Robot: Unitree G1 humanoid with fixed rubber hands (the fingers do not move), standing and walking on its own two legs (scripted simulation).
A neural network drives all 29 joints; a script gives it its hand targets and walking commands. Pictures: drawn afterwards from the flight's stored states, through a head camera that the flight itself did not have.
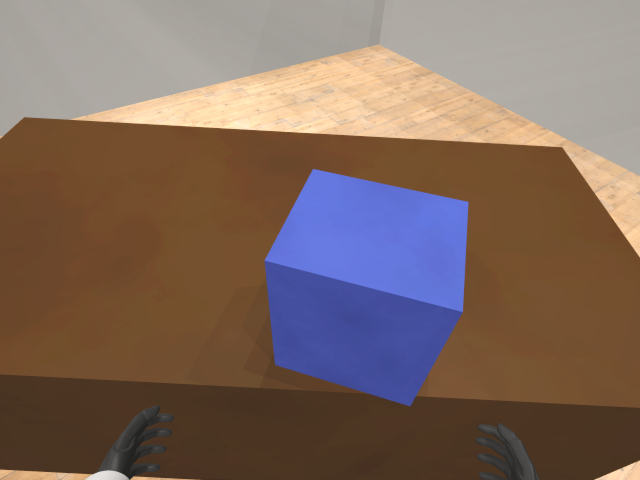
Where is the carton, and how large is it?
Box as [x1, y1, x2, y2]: [265, 169, 467, 405]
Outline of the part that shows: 313,169 265,259 275,364 410,405 462,312 467,202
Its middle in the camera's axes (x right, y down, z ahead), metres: +0.06 +0.07 +0.57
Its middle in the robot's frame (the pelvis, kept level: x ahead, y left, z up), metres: +0.39 -0.03 +0.01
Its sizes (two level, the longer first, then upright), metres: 0.220 0.184 0.260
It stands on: a pedestal, 0.65 m high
